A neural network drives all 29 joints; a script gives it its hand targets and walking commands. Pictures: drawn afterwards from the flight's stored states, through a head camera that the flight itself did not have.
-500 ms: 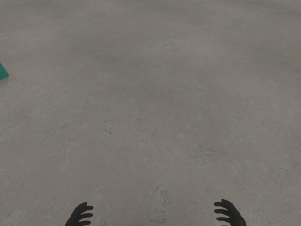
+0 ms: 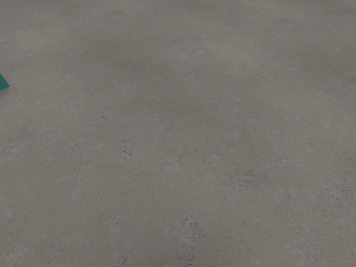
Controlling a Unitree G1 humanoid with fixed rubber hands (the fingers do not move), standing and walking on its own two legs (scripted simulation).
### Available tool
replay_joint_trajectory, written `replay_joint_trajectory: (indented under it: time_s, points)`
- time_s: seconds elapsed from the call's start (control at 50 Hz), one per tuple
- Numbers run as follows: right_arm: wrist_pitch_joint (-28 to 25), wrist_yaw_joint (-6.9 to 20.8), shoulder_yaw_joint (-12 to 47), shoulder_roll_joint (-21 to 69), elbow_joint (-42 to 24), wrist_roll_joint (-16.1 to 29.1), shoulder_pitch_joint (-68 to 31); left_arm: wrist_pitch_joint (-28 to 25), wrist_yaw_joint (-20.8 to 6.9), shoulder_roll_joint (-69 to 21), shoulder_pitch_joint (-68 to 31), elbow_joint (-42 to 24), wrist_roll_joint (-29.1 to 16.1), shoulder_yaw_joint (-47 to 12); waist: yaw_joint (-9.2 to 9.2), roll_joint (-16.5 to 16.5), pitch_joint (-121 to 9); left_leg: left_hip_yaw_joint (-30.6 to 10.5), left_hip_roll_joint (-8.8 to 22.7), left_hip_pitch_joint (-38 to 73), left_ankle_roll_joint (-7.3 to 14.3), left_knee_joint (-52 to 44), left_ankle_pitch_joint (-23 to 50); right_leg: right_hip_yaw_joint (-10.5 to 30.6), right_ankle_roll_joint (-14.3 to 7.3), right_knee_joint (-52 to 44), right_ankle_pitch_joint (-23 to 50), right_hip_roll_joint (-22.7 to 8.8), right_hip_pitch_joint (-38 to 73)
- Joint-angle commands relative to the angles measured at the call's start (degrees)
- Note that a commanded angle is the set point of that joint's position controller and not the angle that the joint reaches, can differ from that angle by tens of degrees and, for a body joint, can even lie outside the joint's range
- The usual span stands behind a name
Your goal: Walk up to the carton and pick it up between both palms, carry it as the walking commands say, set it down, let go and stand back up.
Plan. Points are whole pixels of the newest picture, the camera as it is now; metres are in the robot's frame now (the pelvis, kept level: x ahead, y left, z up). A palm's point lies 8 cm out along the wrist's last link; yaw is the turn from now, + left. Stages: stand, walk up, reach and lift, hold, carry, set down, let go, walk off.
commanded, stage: stand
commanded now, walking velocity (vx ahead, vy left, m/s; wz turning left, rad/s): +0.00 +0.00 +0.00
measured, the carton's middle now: out of the picture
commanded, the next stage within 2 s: walk up in 2.00 s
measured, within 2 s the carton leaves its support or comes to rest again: neither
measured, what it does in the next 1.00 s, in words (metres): stands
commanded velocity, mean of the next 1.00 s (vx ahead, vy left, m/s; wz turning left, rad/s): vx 0.00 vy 0.00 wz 0.00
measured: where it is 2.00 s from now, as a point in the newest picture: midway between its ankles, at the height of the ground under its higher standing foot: outside the picture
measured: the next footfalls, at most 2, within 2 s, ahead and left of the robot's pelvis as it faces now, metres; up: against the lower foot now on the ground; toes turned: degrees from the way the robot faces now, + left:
none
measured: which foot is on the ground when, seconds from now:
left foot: down 0.00-1.00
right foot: down 0.00-1.00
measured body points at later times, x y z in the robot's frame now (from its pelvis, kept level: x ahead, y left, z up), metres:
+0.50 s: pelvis +0.01 +0.00 +0.01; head +0.02 +0.00 +0.46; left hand +0.02 +0.22 -0.15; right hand +0.02 -0.22 -0.15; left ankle +0.00 +0.12 -0.73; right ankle +0.00 -0.12 -0.73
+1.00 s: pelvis +0.00 +0.00 +0.01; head +0.01 +0.00 +0.46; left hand -0.02 +0.20 -0.15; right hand -0.02 -0.20 -0.15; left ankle +0.00 +0.12 -0.73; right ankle +0.00 -0.12 -0.73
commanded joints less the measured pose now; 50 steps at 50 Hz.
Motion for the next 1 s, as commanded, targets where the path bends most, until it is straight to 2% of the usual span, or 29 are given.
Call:
replay_joint_trajectory:
  time_s: [0.0, 0.24, 0.28, 0.32, 0.46, 0.5, 0.54, 0.98]
  points:
    - [-1.3, -0.5, -1.7, -5.7, -1.8, 0.0, 1.2, -1.4, 0.5, 5.7, 1.2, -1.6, 0.0, 1.6, 0.1, -0.6, -1.5, -4.0, 2.9, 1.1, 2.4, -7.9, 10.4, 4.1, -2.8, -7.7, 10.4, -2.9, 1.0]
    - [-1.6, -1.0, -2.0, -4.9, 6.5, 0.1, 2.1, -1.7, 1.1, 4.9, 2.5, 7.0, -0.4, 1.7, -0.15, -0.5, 0.0, -3.9, 3.4, 4.6, 2.2, -10.8, 14.1, 4.4, -2.7, -10.5, 13.9, -3.5, 3.8]
    - [-1.5, -1.1, -1.9, -4.4, 7.8, 0.2, 2.2, -1.6, 1.2, 4.3, 2.9, 8.4, -0.4, 1.5, -0.04, -0.1, 0.5, -3.9, 3.4, 4.5, 2.3, -11.2, 13.4, 4.4, -2.6, -11.1, 14.0, -3.6, 4.5]
    - [-1.4, -1.1, -2.0, -4.4, 9.1, 0.2, 2.5, -1.7, 1.4, 4.3, 3.0, 9.8, -0.4, 1.6, -0.1, -1.1, 0.7, -3.7, 3.4, 5.5, 2.2, -11.5, 14.2, 4.3, -2.5, -11.2, 14.3, -3.6, 4.5]
    - [-1.2, -1.4, -1.6, -3.0, 13.1, 0.3, 3.3, -1.5, 1.6, 3.0, 3.5, 13.7, -0.4, 1.1, -0.09, -0.2, 2.1, -3.5, 3.6, 5.5, 1.8, -12.5, 14.2, 4.6, -2.2, -12.2, 14.4, -3.9, 5.5]
    - [-1.2, -1.4, -1.5, -2.5, 13.9, 0.3, 3.4, -1.4, 1.6, 2.8, 3.8, 14.8, -0.4, 1.1, -0.03, -1.1, 2.2, -3.5, 3.6, 5.4, 1.7, -12.7, 14.0, 4.3, -2.0, -12.4, 14.2, -3.7, 6.0]
    - [-1.3, -1.5, -1.3, -2.0, 14.9, 0.4, 3.6, -1.4, 1.6, 2.2, 4.3, 15.8, -0.6, 1.0, 0.29, -0.4, 2.3, -3.5, 3.6, 5.5, 1.7, -12.9, 14.0, 4.3, -1.9, -12.6, 14.4, -3.8, 6.4]
    - [-0.8, -1.7, -0.4, 0.8, 19.1, 0.3, 5.3, -1.0, 2.0, 0.4, 5.3, 20.1, -0.6, 0.2, 0.05, -0.6, 4.8, -3.7, 3.5, 4.7, 1.2, -14.7, 9.6, 4.3, -1.3, -14.1, 9.7, -3.6, 4.3]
